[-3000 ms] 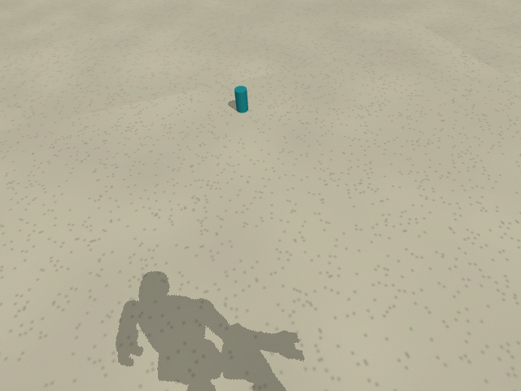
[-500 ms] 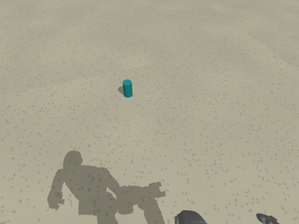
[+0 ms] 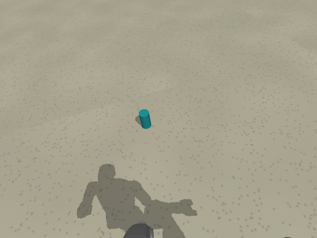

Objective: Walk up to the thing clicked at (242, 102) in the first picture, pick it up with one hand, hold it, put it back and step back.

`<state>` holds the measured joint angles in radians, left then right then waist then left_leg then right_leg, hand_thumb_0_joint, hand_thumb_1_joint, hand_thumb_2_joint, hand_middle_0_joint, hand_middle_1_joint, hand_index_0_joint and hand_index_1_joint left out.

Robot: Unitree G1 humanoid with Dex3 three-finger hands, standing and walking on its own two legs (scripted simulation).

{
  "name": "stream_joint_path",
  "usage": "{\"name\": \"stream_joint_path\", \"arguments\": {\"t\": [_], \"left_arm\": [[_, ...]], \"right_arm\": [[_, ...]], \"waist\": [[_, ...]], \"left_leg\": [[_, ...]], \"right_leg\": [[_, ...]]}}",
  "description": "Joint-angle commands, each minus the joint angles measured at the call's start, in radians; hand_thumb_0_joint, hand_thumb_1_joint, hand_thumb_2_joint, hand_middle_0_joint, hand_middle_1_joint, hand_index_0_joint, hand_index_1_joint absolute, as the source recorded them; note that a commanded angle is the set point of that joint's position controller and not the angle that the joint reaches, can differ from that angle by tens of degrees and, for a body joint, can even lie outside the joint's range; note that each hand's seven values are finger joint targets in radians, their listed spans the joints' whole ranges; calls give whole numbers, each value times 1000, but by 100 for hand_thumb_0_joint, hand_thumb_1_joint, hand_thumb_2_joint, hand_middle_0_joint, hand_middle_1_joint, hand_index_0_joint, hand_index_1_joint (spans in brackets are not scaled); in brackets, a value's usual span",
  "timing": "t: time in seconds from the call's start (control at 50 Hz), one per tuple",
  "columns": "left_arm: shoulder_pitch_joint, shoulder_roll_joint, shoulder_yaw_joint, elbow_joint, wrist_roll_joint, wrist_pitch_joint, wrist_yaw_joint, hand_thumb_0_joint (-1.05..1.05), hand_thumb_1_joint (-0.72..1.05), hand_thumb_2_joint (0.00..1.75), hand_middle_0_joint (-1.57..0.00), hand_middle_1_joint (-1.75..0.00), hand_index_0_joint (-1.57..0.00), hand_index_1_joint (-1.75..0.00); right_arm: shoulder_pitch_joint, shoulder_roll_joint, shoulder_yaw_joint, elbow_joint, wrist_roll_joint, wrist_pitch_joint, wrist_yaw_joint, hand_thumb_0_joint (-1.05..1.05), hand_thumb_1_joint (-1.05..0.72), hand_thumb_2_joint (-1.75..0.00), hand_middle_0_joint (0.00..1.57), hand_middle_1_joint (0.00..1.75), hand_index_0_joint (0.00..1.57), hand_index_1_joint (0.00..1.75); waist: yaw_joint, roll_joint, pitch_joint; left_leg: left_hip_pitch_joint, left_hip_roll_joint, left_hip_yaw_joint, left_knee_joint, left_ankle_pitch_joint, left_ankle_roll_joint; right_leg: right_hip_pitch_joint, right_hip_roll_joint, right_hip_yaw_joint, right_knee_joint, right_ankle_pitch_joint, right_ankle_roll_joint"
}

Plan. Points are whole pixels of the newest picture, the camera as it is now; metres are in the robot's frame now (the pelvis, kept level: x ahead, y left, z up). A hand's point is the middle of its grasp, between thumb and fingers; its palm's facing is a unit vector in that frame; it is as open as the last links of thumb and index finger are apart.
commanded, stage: walk up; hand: left
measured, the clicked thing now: (145, 119) +1.05 +0.22 -0.70
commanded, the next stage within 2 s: none
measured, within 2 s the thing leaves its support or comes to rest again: neither
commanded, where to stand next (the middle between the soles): +0.70 +0.03 m, yaw -1 degrees
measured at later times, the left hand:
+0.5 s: hand (82, 195) +0.27 +0.30 -0.15, palm faces -0.07 -0.94 -0.34, open 7.4 cm
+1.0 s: hand (93, 153) +0.43 +0.30 -0.15, palm faces -0.02 -0.92 -0.38, open 7.4 cm
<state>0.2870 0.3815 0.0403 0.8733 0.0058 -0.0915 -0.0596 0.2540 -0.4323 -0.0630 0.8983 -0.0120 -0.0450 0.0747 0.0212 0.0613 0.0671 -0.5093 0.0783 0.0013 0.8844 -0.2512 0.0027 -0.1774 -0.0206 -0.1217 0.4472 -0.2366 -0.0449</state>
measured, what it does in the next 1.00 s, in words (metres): walks ahead: left foot, then right foot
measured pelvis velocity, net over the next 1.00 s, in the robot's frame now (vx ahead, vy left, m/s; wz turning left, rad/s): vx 0.41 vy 0.02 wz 0.01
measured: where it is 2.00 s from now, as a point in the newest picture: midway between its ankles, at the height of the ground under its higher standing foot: (169, 171)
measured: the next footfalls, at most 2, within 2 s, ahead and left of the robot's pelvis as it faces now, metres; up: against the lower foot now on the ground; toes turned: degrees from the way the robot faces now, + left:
left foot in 0.18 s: +0.25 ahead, +0.15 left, +0.00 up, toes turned +6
right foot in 0.62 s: +0.41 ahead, -0.13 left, +0.00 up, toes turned -5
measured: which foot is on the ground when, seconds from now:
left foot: up 0.00-0.16, down 0.18-0.64, up 0.66-0.98, down 1.00-1.00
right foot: down 0.00-0.22, up 0.24-0.60, down 0.62-1.00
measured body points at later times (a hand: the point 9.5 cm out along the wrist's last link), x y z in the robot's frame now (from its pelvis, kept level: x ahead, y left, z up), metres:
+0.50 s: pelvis +0.22 +0.03 +0.00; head +0.23 +0.04 +0.45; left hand +0.28 +0.35 -0.12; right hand +0.28 -0.29 -0.10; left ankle +0.21 +0.15 -0.74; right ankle +0.32 -0.13 -0.70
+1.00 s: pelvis +0.41 +0.02 -0.02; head +0.42 +0.03 +0.43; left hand +0.43 +0.35 -0.13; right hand +0.50 -0.30 -0.12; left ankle +0.51 +0.15 -0.74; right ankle +0.37 -0.13 -0.74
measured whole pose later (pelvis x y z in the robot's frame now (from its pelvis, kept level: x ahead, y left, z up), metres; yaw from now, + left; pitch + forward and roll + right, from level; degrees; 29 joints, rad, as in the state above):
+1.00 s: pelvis +0.41 +0.02 -0.02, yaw +1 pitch -2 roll -1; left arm 0.36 0.43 0.04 0.87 0.01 -0.07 -0.05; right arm 0.26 -0.43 -0.07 0.89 -0.02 -0.05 0.09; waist 0.03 0.02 0.06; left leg -0.40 0.08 0.05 0.60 -0.21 0.01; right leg -0.18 -0.07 -0.07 0.61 -0.39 0.01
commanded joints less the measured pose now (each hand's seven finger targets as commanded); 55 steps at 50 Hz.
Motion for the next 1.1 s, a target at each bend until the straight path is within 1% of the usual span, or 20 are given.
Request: {"name": "stream_joint_path", "arguments": {"t": [0.0,0.08,0.16,0.18,0.2,0.22,0.24,0.32,0.46,0.58,0.6,0.62,0.64,0.74,0.86,0.96,0.98,1.0,1.02,1.08], "left_arm": [[19,302,96,-71,2,-29,19,0,90,90,-20,-30,-20,-30],[37,315,89,-74,0,-22,17,0,90,90,-20,-30,-20,-30],[39,276,64,-82,2,-10,27,0,90,90,-20,-30,-20,-30],[87,207,39,-93,-10,-7,30,0,90,90,-20,-30,-20,-30],[98,218,50,-88,-22,-1,36,0,90,90,-20,-30,-20,-30],[52,288,53,-71,-5,5,47,0,90,90,-20,-30,-20,-30],[57,289,46,-55,-10,7,43,0,90,90,-20,-30,-20,-30],[117,255,52,-7,-10,17,20,0,90,90,-20,-30,-20,-30],[-11,225,63,-37,6,18,-10,0,90,90,-20,-30,-20,-30],[153,275,96,26,11,-12,12,0,90,90,-20,-30,-20,-30],[232,357,123,27,16,-22,27,0,90,90,-20,-30,-20,-30],[227,426,124,6,3,-25,32,0,90,90,-20,-30,-20,-30],[164,413,114,-15,-10,-21,33,0,90,90,-20,-30,-20,-30],[27,305,82,-55,-9,-20,40,0,90,90,-20,-30,-20,-30],[34,330,87,-87,2,-21,34,0,90,90,-20,-30,-20,-30],[-11,292,67,-96,6,-5,34,0,90,90,-20,-30,-20,-30],[25,236,46,-95,9,-2,33,0,90,90,-20,-30,-20,-30],[57,164,29,-110,-13,1,33,0,90,90,-20,-30,-20,-30],[29,278,57,-83,-3,8,54,0,90,90,-20,-30,-20,-30],[68,277,53,-30,-12,7,48,0,90,90,-20,-30,-20,-30]], "right_arm": [[-75,-157,-50,-89,-12,-24,9,0,-90,-90,20,30,20,30],[-113,-148,-52,-100,-8,-35,12,0,-90,-90,20,30,20,30],[91,-209,-78,-39,-15,-49,-7,0,-90,-90,20,30,20,30],[215,-294,-107,-25,-33,-54,-22,0,-90,-90,20,30,20,30],[217,-354,-118,-56,-12,-56,-30,0,-90,-90,20,30,20,30],[183,-342,-123,-64,18,-51,-31,0,-90,-90,20,30,20,30],[113,-295,-101,-80,23,-48,-38,0,-90,-90,20,30,20,30],[18,-234,-65,-104,17,-55,-43,0,-90,-90,20,30,20,30],[20,-263,-71,-122,8,-63,-31,0,-90,-90,20,30,20,30],[21,-186,-40,-137,5,-42,-33,0,-90,-90,20,30,20,30],[75,-110,-15,-149,9,-44,-33,0,-90,-90,20,30,20,30],[54,-149,-22,-153,14,-38,-38,0,-90,-90,20,30,20,30],[-5,-217,-43,-134,0,-26,-49,0,-90,-90,20,30,20,30],[87,-186,-47,-56,10,-12,-23,0,-90,-90,20,30,20,30],[-29,-166,-57,-92,-7,-14,3,0,-90,-90,20,30,20,30],[117,-194,-79,-44,-13,-33,-8,0,-90,-90,20,30,20,30],[214,-247,-96,-19,-16,-41,-22,0,-90,-90,20,30,20,30],[225,-339,-113,-48,-22,-48,-29,0,-90,-90,20,30,20,30],[196,-355,-115,-66,11,-45,-28,0,-90,-90,20,30,20,30],[68,-259,-77,-97,8,-44,-42,0,-90,-90,20,30,20,30]], "waist": [[35,-158,11],[33,-171,-3],[-87,5,-106],[-134,215,-201],[-130,251,-191],[-123,88,-173],[-83,11,-115],[-26,75,-31],[-39,98,11],[73,-137,-118],[96,-374,-159],[93,-369,-123],[76,-222,-60],[-8,-227,-26],[16,-219,-8],[-93,-87,-67],[-136,100,-103],[-121,313,-86],[-114,151,-54],[-36,47,13]], "left_leg": [[-39,39,6,-202,84,-4],[109,15,47,-289,143,11],[473,-50,60,-384,17,77],[653,144,-226,-472,-115,147],[738,341,-649,-620,-215,249],[655,358,-623,-606,-164,277],[552,308,-449,-604,-94,243],[339,208,-150,-619,84,213],[270,186,-88,-657,-97,222],[152,76,39,-175,83,131],[19,-16,102,129,-50,79],[-174,-119,61,253,-280,39],[-190,-35,-34,314,-279,34],[-16,18,-20,109,-93,19],[66,25,17,-186,20,1],[437,-49,89,-320,1,28],[551,8,-38,-416,-183,64],[610,287,-574,-639,-401,178],[513,376,-698,-672,-417,281],[359,254,-352,-620,-147,229]], "right_leg": [[24,-243,190,-244,-113,-164],[-24,-247,163,-185,-34,-147],[-111,-161,63,226,264,-87],[-286,-78,8,544,128,-28],[-524,74,48,698,-293,-1],[-511,-12,178,763,-289,-10],[-483,-35,219,767,-212,-8],[-350,-93,159,574,-122,27],[-288,-103,95,268,47,42],[171,-13,58,56,12,8],[261,-214,367,-74,-165,-45],[292,-414,776,-225,-187,-168],[190,-446,785,-204,-190,-234],[-18,-235,287,-157,65,-164],[-86,-251,253,-176,-155,-175],[-263,-186,159,94,-117,-104],[-350,-119,100,386,-49,-72],[-590,51,47,659,-254,0],[-572,6,164,735,-325,-11],[-472,-77,207,668,-169,0]]}}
